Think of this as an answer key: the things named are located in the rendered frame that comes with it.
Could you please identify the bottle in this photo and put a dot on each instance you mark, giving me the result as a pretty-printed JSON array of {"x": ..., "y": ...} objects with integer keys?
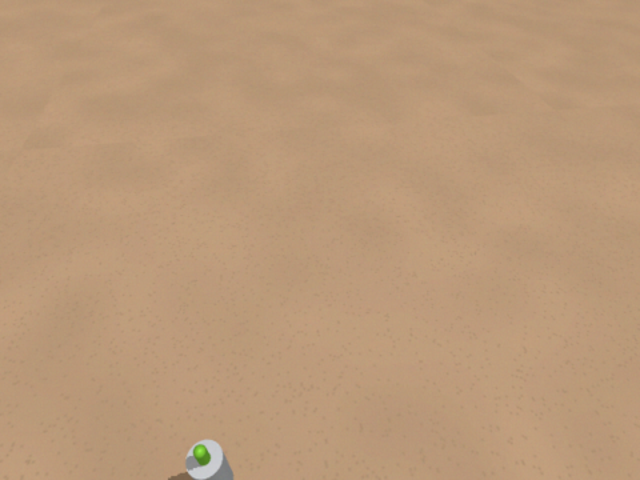
[{"x": 206, "y": 461}]

